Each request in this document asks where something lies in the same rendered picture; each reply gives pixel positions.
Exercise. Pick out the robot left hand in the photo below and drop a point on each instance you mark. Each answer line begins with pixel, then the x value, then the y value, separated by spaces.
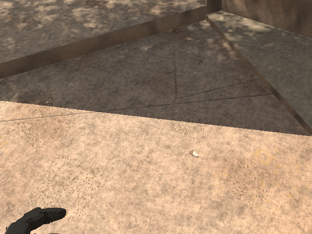
pixel 34 219

